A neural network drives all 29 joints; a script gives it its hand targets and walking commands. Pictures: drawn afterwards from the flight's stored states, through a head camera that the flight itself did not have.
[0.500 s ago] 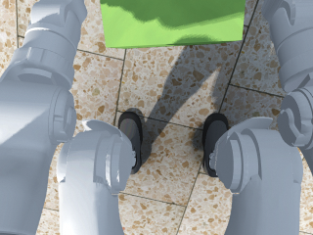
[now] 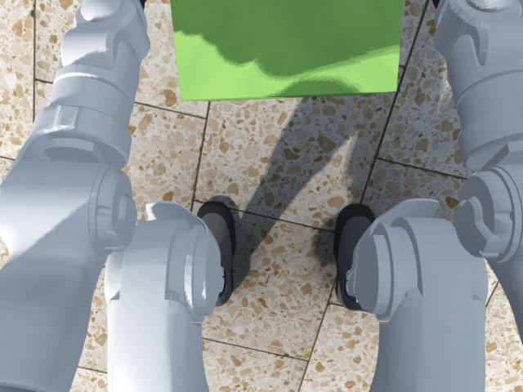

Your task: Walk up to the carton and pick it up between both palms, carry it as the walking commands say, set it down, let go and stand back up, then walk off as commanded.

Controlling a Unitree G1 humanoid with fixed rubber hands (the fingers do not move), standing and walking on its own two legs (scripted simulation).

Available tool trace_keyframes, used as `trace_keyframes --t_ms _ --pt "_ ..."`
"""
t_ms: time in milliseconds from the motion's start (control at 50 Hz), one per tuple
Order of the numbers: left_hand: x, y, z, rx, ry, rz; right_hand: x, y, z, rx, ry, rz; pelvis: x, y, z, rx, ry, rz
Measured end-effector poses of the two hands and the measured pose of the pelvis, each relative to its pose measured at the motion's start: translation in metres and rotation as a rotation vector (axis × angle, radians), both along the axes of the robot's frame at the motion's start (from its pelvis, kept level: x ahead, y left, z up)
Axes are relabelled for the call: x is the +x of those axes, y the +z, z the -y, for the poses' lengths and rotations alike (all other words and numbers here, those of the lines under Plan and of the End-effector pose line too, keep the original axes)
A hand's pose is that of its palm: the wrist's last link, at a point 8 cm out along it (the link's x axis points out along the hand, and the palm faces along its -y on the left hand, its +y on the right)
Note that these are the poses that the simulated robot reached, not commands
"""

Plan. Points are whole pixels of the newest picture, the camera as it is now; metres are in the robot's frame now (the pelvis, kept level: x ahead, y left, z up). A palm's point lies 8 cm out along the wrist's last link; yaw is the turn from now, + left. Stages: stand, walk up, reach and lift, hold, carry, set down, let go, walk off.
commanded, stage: reach and lift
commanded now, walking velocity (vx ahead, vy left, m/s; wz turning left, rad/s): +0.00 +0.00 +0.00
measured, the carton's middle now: out of the picture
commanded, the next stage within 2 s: none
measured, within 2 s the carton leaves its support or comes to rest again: leaves its support in 0.18 s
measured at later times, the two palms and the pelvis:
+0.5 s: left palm out of the picture +0.55 +0.16 -0.12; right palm out of the picture +0.56 -0.18 -0.12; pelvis -0.01 +0.00 +0.02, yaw -1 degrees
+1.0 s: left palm out of the picture +0.54 +0.16 -0.06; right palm out of the picture +0.55 -0.18 -0.06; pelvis +0.00 +0.00 +0.05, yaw -1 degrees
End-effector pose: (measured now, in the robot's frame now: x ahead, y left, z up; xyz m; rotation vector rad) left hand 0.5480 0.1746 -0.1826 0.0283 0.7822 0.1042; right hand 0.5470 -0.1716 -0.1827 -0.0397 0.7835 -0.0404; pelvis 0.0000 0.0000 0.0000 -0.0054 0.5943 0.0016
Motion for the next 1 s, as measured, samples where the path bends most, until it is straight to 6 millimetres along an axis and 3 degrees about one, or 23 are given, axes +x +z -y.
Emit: trace_keyframes --t_ms 180,420,740,1000 --pt "-0.002 0.008 0.014 0.017 -0.007 -0.007 -0.005 0.009 0.009 -0.048 -0.039 -0.005 -0.001 0.002 0.001 0.000 -0.004 -0.008" --pt "0.008 0.056 0.015 0.026 0.010 0.052 0.010 0.060 0.009 -0.047 -0.053 0.053 -0.007 0.012 0.004 0.008 -0.017 -0.055" --pt "0.003 0.084 0.014 0.030 0.021 0.054 0.004 0.084 0.008 -0.048 -0.063 0.055 -0.002 0.033 0.003 0.004 -0.012 -0.145" --pt "-0.004 0.122 0.018 0.065 0.093 0.073 -0.001 0.123 0.003 -0.058 -0.114 0.077 0.004 0.052 0.003 0.009 -0.018 -0.205"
